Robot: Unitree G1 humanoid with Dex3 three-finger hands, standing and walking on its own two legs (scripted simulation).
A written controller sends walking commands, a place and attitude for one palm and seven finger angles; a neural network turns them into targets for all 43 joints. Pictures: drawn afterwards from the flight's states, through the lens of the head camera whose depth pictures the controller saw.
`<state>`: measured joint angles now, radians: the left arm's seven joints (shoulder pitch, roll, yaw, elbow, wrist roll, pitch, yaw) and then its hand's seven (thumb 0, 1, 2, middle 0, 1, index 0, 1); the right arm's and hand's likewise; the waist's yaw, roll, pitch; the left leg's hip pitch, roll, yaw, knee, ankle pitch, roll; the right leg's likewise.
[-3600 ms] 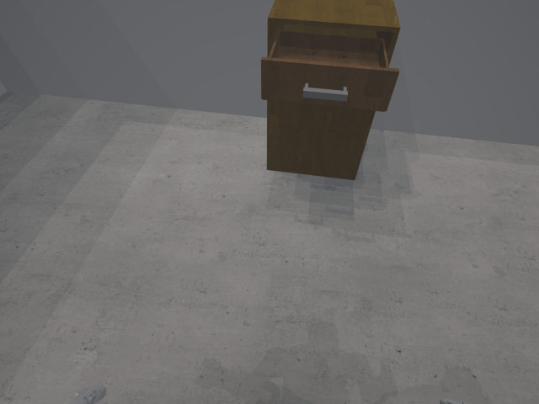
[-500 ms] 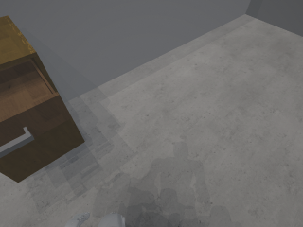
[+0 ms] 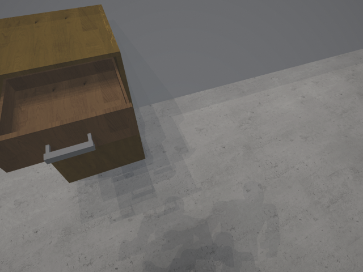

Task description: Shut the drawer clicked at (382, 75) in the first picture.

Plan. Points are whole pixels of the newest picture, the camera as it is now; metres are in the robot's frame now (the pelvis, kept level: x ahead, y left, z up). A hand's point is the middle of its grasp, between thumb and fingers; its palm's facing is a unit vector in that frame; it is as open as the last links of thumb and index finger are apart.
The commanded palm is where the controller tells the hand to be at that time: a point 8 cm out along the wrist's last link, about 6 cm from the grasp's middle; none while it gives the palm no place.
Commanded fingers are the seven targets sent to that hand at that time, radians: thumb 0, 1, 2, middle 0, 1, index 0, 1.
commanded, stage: turn to face it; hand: left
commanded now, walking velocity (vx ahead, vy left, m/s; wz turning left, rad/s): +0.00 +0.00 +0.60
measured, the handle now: (69, 146) +0.46 +0.37 -0.09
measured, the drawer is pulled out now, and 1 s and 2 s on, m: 0.28 0.28 0.28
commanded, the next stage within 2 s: take the last steps up to it in 0.60 s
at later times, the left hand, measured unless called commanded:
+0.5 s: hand out of the picture -0.07 +0.19 -0.19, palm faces +0.36 -0.90 -0.24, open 7.4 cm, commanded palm none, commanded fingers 0.00 0.90 0.90 -0.20 -0.30 -0.20 -0.30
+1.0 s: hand out of the picture -0.06 +0.14 -0.15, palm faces +0.47 -0.85 -0.23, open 7.4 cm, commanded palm none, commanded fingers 0.00 0.90 0.90 -0.20 -0.30 -0.20 -0.30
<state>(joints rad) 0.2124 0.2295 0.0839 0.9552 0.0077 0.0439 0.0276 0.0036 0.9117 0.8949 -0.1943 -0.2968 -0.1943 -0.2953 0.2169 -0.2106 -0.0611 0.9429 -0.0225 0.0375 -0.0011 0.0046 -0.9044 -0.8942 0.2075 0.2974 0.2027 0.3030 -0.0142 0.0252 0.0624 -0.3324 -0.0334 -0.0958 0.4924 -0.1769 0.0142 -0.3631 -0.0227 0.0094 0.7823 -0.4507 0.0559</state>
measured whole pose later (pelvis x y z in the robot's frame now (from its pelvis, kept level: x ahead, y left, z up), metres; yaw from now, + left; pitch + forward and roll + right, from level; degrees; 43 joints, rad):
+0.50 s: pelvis -0.02 -0.01 -0.01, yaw +18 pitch +0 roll +1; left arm 0.29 0.24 0.06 0.93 0.02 0.03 0.02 0.00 0.90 0.89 -0.20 -0.30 -0.20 -0.30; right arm 0.09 -0.24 -0.06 0.88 -0.01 0.04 0.03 0.01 -0.91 -0.90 0.20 0.30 0.20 0.30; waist 0.04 -0.05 0.08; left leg -0.26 0.01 0.07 0.59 -0.30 0.03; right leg -0.31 -0.16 -0.17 0.74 -0.43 0.05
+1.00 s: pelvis +0.00 -0.03 +0.00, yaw +25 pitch -2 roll +1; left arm 0.34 0.14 0.03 0.99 0.03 -0.04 0.02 0.00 0.91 0.89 -0.20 -0.30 -0.20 -0.30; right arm 0.30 -0.20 -0.06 1.05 -0.03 0.05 0.02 0.01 -0.90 -0.89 0.20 0.30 0.20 0.30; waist 0.01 0.03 0.00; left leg -0.43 0.01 0.01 1.00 -0.37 0.01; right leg -0.15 -0.03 -0.09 0.46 -0.28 -0.04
